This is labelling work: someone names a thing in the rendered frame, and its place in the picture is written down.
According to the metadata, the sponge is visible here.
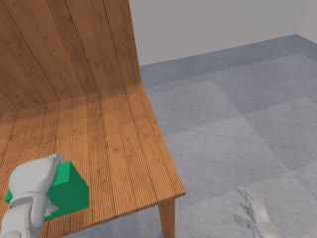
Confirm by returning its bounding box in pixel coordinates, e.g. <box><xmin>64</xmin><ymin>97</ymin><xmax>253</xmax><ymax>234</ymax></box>
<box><xmin>4</xmin><ymin>161</ymin><xmax>89</xmax><ymax>222</ymax></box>

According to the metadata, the robot right hand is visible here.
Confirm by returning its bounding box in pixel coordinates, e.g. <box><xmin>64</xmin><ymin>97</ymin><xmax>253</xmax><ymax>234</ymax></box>
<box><xmin>233</xmin><ymin>186</ymin><xmax>271</xmax><ymax>231</ymax></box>

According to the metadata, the table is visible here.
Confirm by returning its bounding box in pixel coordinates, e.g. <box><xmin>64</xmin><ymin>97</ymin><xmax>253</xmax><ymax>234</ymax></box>
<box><xmin>0</xmin><ymin>0</ymin><xmax>186</xmax><ymax>238</ymax></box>

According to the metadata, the robot left forearm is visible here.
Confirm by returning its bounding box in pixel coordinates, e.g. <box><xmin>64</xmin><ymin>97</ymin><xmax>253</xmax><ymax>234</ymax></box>
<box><xmin>0</xmin><ymin>192</ymin><xmax>47</xmax><ymax>238</ymax></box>

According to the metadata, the robot left hand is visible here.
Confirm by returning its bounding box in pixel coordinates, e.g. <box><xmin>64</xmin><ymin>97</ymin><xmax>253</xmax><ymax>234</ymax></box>
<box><xmin>8</xmin><ymin>152</ymin><xmax>65</xmax><ymax>217</ymax></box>

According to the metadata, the robot right forearm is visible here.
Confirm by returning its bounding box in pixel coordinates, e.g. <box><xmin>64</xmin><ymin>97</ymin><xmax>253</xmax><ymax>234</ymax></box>
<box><xmin>253</xmin><ymin>221</ymin><xmax>282</xmax><ymax>238</ymax></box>

